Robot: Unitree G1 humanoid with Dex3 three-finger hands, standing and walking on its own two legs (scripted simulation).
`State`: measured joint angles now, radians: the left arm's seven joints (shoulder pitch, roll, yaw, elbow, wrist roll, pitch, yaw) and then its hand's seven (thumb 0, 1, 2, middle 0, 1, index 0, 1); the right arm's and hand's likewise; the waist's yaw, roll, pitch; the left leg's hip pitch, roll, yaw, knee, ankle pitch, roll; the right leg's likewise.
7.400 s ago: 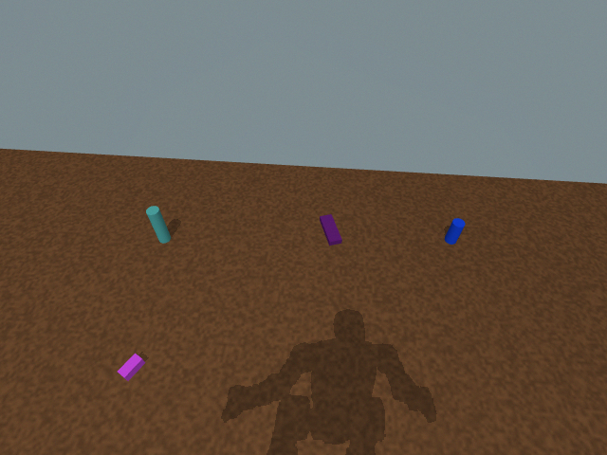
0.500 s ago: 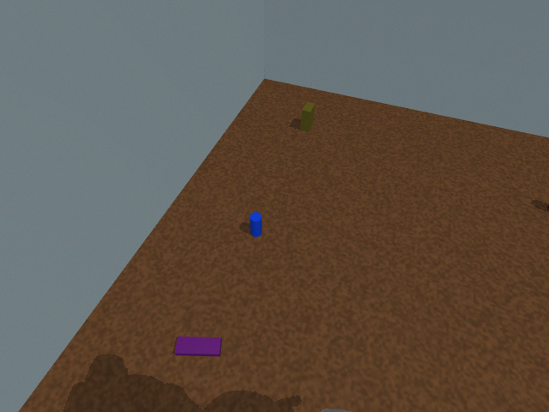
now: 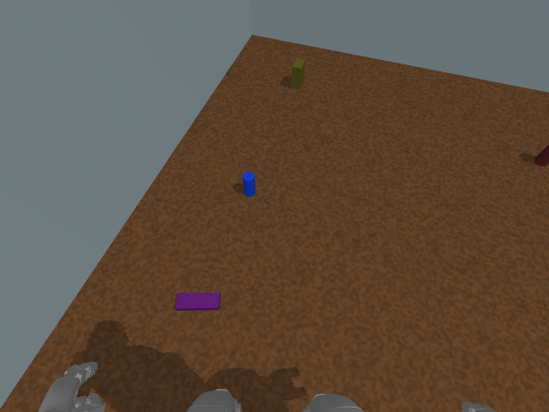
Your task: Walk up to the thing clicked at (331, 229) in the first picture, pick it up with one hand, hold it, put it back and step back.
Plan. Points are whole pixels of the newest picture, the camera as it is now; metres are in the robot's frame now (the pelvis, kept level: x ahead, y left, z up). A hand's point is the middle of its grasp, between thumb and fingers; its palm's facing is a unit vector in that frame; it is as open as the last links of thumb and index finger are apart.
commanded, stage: walk up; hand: left
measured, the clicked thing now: (198, 301) +0.49 +0.27 -0.74
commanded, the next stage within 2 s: stand in 1.12 s
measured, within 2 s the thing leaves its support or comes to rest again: neither
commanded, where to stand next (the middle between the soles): +0.10 +0.00 m, yaw +0 degrees
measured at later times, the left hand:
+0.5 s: hand out of the picture +0.07 +0.26 -0.13, palm faces -0.02 -0.95 -0.32, open 7.4 cm
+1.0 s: hand (112, 403) +0.14 +0.25 -0.12, palm faces -0.07 -0.94 -0.34, open 7.3 cm
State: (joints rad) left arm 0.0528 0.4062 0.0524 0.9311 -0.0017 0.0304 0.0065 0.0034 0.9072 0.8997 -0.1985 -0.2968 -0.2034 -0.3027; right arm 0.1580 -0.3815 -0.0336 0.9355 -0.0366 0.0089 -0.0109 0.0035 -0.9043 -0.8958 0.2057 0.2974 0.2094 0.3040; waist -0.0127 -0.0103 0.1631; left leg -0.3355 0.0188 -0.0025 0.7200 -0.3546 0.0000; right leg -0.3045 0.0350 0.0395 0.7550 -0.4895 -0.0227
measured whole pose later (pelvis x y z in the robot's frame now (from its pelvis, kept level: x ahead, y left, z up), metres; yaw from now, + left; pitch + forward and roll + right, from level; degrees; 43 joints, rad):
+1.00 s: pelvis +0.02 +0.01 +0.03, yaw -3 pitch -2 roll +0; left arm 0.06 0.35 0.00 1.11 0.00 -0.01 0.00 0.00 0.91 0.90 -0.20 -0.30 -0.20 -0.30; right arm 0.10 -0.36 -0.02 1.10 -0.01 -0.03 0.00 0.00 -0.91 -0.90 0.20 0.30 0.21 0.30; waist -0.02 -0.01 0.05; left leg -0.10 0.01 0.04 0.38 -0.23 0.00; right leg -0.10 0.02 0.09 0.40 -0.26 0.00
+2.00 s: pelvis -0.01 +0.01 +0.03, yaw -1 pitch -3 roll +0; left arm 0.14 0.35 0.00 1.14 0.01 -0.01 0.00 0.00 0.91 0.90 -0.20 -0.30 -0.20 -0.30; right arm 0.12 -0.35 -0.01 1.16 -0.01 -0.01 0.01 0.00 -0.91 -0.90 0.20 0.30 0.21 0.30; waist -0.01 0.00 0.06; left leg -0.13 0.00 0.00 0.32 -0.15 0.00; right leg -0.10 0.01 0.05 0.31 -0.17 0.00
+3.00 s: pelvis +0.00 +0.02 +0.03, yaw +0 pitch -2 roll +0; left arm 0.14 0.35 -0.01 1.13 0.01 -0.01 0.00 0.00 0.91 0.90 -0.20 -0.30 -0.20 -0.30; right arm 0.11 -0.35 0.00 1.14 -0.01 -0.01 0.01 0.00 -0.91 -0.90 0.20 0.30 0.21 0.30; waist 0.00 0.00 0.06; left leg -0.12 -0.02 -0.01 0.32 -0.16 0.01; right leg -0.08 -0.01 0.04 0.31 -0.19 0.02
